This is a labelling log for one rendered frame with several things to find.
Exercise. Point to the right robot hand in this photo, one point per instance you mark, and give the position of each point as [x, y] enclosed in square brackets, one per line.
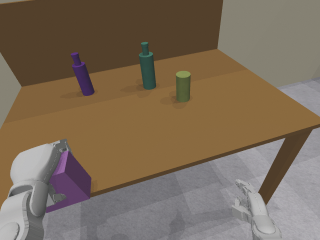
[245, 209]

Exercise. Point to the left robot hand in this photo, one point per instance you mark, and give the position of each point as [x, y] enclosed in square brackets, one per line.
[39, 164]

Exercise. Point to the table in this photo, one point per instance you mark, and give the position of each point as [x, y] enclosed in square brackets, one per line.
[124, 134]

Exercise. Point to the left robot forearm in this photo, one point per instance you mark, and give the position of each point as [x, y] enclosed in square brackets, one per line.
[22, 213]

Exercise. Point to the sponge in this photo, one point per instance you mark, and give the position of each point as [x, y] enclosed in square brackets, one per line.
[70, 179]

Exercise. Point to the right robot forearm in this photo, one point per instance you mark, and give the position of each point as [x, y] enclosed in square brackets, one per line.
[264, 228]

